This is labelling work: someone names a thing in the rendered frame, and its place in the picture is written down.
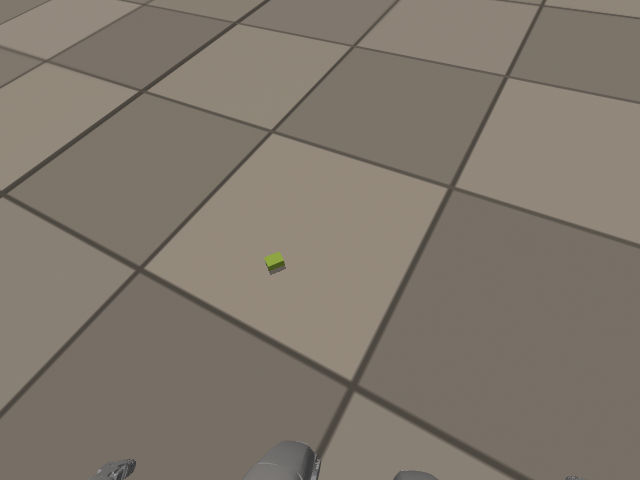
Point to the left robot hand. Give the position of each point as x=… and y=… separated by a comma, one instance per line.
x=115, y=471

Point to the small box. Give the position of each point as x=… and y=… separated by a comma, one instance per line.
x=274, y=261

